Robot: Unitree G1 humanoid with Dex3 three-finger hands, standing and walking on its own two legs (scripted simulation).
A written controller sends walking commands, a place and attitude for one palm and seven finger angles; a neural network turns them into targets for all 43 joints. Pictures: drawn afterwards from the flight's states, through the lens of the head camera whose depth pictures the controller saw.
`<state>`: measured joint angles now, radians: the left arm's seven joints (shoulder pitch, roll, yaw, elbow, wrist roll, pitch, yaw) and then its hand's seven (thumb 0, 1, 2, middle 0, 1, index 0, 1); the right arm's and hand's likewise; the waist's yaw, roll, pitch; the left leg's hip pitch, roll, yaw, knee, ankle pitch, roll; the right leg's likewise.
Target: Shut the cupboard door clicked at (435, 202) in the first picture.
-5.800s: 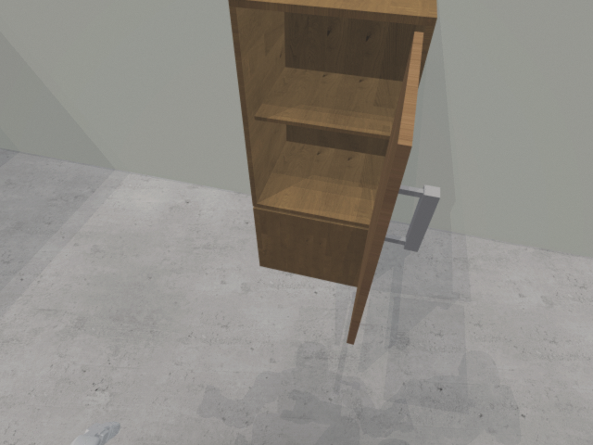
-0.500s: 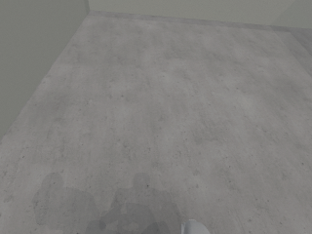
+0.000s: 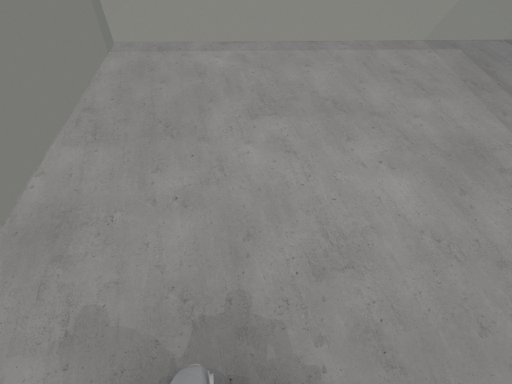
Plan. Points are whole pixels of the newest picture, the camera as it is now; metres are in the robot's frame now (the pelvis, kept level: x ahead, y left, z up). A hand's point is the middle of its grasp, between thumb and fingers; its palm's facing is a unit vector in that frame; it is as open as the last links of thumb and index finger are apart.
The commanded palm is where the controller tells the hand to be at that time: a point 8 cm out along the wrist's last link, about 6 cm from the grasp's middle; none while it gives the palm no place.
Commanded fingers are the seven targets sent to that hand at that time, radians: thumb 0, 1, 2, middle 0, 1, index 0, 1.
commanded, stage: walk around to get in front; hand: left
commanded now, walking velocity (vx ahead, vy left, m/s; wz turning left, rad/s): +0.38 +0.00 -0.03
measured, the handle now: out of the picture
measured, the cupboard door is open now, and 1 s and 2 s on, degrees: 89 89 89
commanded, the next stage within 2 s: walk to a spot facing it in 1.02 s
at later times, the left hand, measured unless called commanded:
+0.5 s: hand (159, 300) +0.31 +0.22 -0.16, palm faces -0.02 -0.98 -0.17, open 7.4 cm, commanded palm none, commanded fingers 0.00 0.90 0.90 -0.20 -0.30 -0.20 -0.30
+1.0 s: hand (213, 243) +0.45 +0.12 -0.16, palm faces +0.01 -0.98 -0.22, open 7.3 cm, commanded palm none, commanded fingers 0.00 0.90 0.90 -0.20 -0.30 -0.20 -0.30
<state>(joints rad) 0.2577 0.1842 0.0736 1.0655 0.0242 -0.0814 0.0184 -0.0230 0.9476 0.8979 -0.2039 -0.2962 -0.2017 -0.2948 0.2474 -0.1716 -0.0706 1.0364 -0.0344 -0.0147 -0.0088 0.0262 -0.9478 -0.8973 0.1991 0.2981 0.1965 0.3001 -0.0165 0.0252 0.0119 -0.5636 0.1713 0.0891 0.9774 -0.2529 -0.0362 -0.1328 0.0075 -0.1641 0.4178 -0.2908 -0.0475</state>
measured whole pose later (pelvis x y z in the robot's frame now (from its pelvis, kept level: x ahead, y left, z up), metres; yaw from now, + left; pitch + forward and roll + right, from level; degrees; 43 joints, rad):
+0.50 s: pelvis +0.23 +0.04 +0.00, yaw -4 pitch -1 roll +1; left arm 0.20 0.17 0.08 1.03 0.03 0.00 -0.02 0.01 0.91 0.90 -0.20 -0.30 -0.20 -0.29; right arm 0.37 -0.14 -0.05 1.10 -0.03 -0.06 -0.02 0.01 -0.93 -0.90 0.20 0.30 0.20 0.30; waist 0.00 -0.02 0.04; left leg -0.04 0.05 0.25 0.35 -0.27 0.00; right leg -0.60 -0.14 -0.08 0.94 -0.15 0.03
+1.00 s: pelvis +0.45 -0.05 +0.00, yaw -4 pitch -1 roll +0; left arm 0.36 0.13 0.05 1.11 0.02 -0.10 0.02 0.00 0.93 0.90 -0.20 -0.30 -0.20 -0.29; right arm 0.19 -0.19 -0.08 1.02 -0.03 -0.01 0.01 0.01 -0.91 -0.90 0.19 0.30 0.19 0.30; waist 0.00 0.04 0.00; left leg -0.64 0.15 0.06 1.06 -0.13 -0.03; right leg -0.07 0.02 -0.22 0.34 -0.26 -0.08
